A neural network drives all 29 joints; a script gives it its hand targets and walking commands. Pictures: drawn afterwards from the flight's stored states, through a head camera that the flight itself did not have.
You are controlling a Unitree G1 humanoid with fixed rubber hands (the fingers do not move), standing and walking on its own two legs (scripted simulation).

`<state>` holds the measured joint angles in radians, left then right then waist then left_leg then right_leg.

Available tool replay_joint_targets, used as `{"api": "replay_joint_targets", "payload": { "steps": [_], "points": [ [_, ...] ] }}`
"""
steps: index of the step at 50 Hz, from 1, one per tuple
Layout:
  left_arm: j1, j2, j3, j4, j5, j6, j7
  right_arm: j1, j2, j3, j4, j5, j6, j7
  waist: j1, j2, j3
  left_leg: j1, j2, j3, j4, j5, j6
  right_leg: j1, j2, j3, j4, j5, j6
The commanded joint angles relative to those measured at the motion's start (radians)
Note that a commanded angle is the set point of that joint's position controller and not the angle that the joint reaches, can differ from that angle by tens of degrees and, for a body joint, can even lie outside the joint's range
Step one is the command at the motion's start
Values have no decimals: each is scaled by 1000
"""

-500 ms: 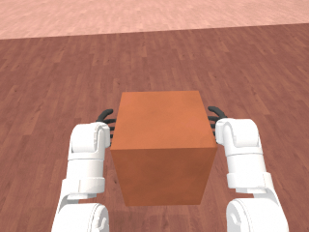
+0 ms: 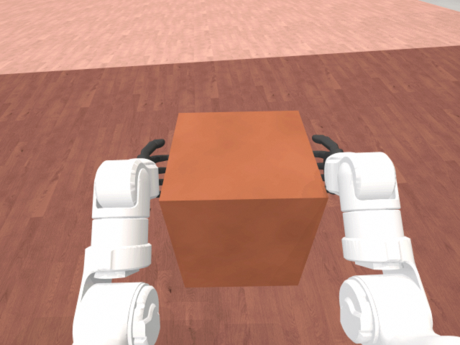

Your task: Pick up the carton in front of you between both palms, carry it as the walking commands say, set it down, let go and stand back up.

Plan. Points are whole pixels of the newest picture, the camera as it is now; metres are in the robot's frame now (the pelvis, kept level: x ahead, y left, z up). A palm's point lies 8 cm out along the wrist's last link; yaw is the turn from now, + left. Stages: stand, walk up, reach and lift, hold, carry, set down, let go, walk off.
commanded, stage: carry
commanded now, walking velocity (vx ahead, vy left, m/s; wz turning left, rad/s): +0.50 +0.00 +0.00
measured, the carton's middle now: (240, 201) +0.36 +0.00 +0.11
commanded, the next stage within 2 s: none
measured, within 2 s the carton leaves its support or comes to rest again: neither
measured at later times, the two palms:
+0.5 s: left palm (177, 96) +0.64 +0.14 +0.19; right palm (303, 96) +0.62 -0.16 +0.19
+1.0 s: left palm (181, 36) +0.98 +0.16 +0.24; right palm (275, 35) +0.96 -0.14 +0.23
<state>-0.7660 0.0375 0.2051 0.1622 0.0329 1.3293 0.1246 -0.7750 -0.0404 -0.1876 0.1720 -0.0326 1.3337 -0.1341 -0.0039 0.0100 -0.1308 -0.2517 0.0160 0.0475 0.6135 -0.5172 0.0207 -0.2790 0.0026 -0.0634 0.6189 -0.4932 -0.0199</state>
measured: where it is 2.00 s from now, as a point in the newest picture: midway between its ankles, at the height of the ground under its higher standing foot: (237, 178)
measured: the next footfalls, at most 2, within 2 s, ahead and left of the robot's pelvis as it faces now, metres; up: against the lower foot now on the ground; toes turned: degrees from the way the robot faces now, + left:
left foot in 0.18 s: +0.12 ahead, +0.10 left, +0.01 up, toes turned +6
right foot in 0.52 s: +0.45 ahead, -0.06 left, +0.05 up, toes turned -7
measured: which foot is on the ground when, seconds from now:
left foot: down 0.00-0.04, up 0.06-0.16, down 0.18-0.54, up 0.56-0.92, down 0.94-1.00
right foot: down 0.00-0.22, up 0.24-0.50, down 0.52-0.96, up 0.98-1.00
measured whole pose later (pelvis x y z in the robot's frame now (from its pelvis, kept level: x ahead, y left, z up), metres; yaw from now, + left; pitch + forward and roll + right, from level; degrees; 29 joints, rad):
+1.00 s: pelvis +0.59 +0.02 +0.07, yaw -1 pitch +3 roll +2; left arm -0.86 0.03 0.29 0.15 0.05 1.31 0.12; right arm -0.86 0.01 -0.27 0.13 -0.12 1.31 -0.12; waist -0.02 -0.03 -0.01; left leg -0.59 -0.03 0.19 0.69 -0.28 0.12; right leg -0.21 -0.01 -0.03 0.93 -0.51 -0.04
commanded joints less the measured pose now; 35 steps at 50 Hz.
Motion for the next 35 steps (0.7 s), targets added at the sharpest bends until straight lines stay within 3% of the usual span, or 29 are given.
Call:
{"api": "replay_joint_targets", "payload": {
  "steps": [1, 2, 3, 5, 7, 8, 9, 10, 11, 12, 13, 14, 15, 17, 21, 22, 23, 24, 25, 26, 27, 28, 29, 30, 31, 33, 35],
  "points": [
    [-709, -975, -468, -23, -390, -6, -201, -747, 1006, 478, -53, 407, -7, 211, 34, -187, -203, -165, 15, 21, 99, 47, 28, 250, -197, 313, -204, 67, -127],
    [-711, -977, -453, 1, -384, -4, -202, -757, 1009, 464, -26, 404, -3, 214, 45, -241, -198, -285, -6, 59, 153, 39, 13, 351, -252, 406, -225, 167, -164],
    [-721, -987, -443, 8, -380, -3, -204, -772, 1019, 452, -2, 402, -3, 218, 63, -258, -170, -405, -28, 81, 179, -9, 7, 431, -293, 472, -245, 287, -197],
    [-781, -1023, -445, -22, -390, -7, -206, -794, 1058, 433, 36, 399, -9, 228, 96, -191, -135, -552, -32, 80, 207, -143, 11, 559, -321, 482, -237, 527, -228],
    [-874, -1071, -473, -99, -425, -18, -206, -798, 1093, 420, 35, 398, -18, 229, 82, -164, -193, -460, -34, 84, 112, -121, 19, 568, -296, 379, -211, 535, -190],
    [-929, -1093, -492, -142, -446, -21, -205, -797, 1100, 416, 19, 397, -21, 223, 32, -154, -241, -244, -55, 103, -7, -26, 30, 450, -254, 267, -168, 534, -144],
    [-965, -1115, -511, -171, -470, -20, -205, -796, 1101, 411, -7, 396, -24, 215, -57, -117, -309, 149, -79, 132, -152, 139, 50, 210, -193, 102, -56, 555, -80],
    [-976, -1135, -521, -178, -479, -14, -207, -768, 1073, 394, -18, 391, -24, 205, -112, 47, -362, 490, 42, -93, -222, 51, 96, -69, -116, -17, 187, 484, -18],
    [-1002, -1132, -522, -197, -489, -5, -212, -774, 1053, 385, -43, 372, -29, 194, -117, 354, -357, 622, 304, -597, -346, 103, 205, -372, -1, -54, 396, 77, 30],
    [-1018, -1142, -530, -190, -485, -1, -210, -807, 1045, 392, -86, 364, -23, 187, -92, 293, -285, 649, 357, -686, -342, 260, 297, -536, 29, 30, 552, -141, 6],
    [-974, -1128, -521, -170, -472, 2, -205, -835, 1053, 421, -139, 382, -15, 186, -91, 137, -244, 657, 357, -588, -272, 459, 309, -616, -11, 61, 655, -142, -18],
    [-912, -1115, -508, -149, -454, 4, -199, -866, 1068, 454, -191, 409, -8, 189, -97, 51, -269, 703, 325, -486, -229, 559, 273, -658, -28, 58, 707, -132, -31],
    [-866, -1103, -498, -144, -433, 4, -192, -898, 1079, 483, -239, 434, -5, 194, -93, 19, -280, 720, 288, -398, -214, 591, 221, -684, -40, 50, 702, -107, -42],
    [-818, -1064, -475, -150, -379, 6, -177, -940, 1080, 502, -296, 461, 0, 206, -93, 73, -294, 721, 238, -282, -227, 626, 163, -681, -34, 9, 664, -60, -41],
    [-728, -1014, -448, -94, -275, 10, -156, -906, 1103, 524, -245, 487, 10, 245, -72, 98, -217, 514, 165, -126, -264, 760, 154, -533, 4, -89, 339, 48, -36],
    [-710, -1008, -445, -76, -255, 9, -154, -900, 1107, 527, -219, 487, 9, 255, -58, 118, -210, 434, 151, -71, -253, 900, 139, -416, 30, -125, 207, 94, -45],
    [-701, -1002, -446, -65, -239, 6, -153, -882, 1111, 525, -188, 482, 6, 262, -33, 156, -238, 371, 150, -18, -206, 1151, 125, -248, 93, -204, 126, 129, -58],
    [-691, -1000, -450, -53, -232, 1, -156, -870, 1115, 521, -169, 477, 0, 268, 21, 195, -289, 298, 175, 11, -95, 1363, 111, -52, 145, -261, 115, 149, -71],
    [-695, -1015, -458, -47, -239, -8, -162, -862, 1122, 525, -156, 469, -6, 273, 105, 182, -380, 211, 177, 77, 94, 1365, 74, 205, 146, -273, 13, 234, -88],
    [-714, -1041, -476, -68, -268, -17, -172, -877, 1121, 530, -163, 452, -14, 275, 161, 89, -475, 43, 139, 64, 310, 1075, 54, 485, 88, -180, -32, 200, -89],
    [-764, -1057, -510, -106, -297, -30, -182, -890, 1134, 535, -178, 442, -16, 280, 144, -150, -530, -255, -5, 24, 630, 355, 12, 660, -204, 381, -153, -51, -199],
    [-781, -1073, -536, -114, -331, -37, -192, -907, 1103, 523, -188, 432, -12, 278, 107, -279, -541, -394, -132, -108, 880, 34, 12, 655, -323, 789, -294, 216, -320],
    [-837, -1110, -570, -184, -377, -35, -202, -910, 1099, 523, -190, 419, -17, 264, 90, -155, -463, -471, -71, -166, 986, 61, 45, 612, -324, 675, -241, 345, -323],
    [-884, -1147, -604, -235, -423, -36, -210, -872, 1076, 504, -209, 396, -21, 249, 85, -57, -418, -512, -36, -127, 990, 77, 53, 541, -308, 558, -185, 492, -302],
    [-932, -1167, -631, -278, -461, -35, -216, -846, 1060, 492, -216, 366, -23, 233, 66, 3, -402, -530, -3, -112, 939, 96, 56, 508, -286, 470, -171, 509, -256],
    [-977, -1183, -648, -338, -517, -33, -226, -786, 1023, 463, -230, 316, -26, 206, 51, -31, -403, -517, 23, -95, 828, 126, 61, 459, -252, 382, -200, 430, -206],
    [-981, -1169, -646, -366, -536, -28, -232, -755, 991, 456, -244, 281, -28, 189, 59, -48, -396, -551, 24, -57, 764, 115, 57, 460, -255, 357, -212, 459, -213]
  ]
}}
